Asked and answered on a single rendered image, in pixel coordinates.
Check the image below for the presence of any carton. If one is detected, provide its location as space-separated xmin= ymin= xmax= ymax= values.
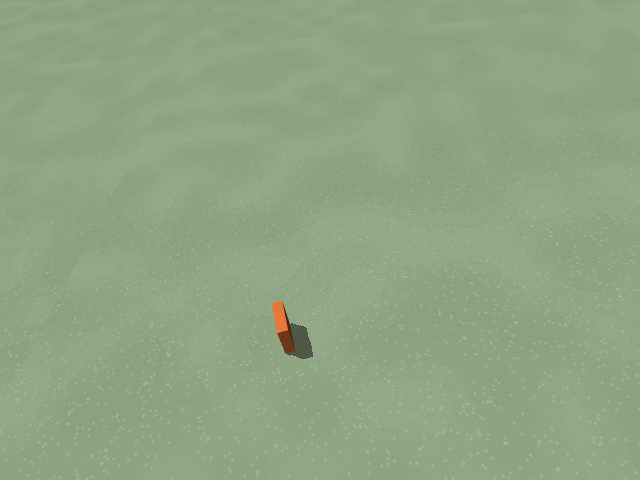
xmin=272 ymin=301 xmax=295 ymax=354

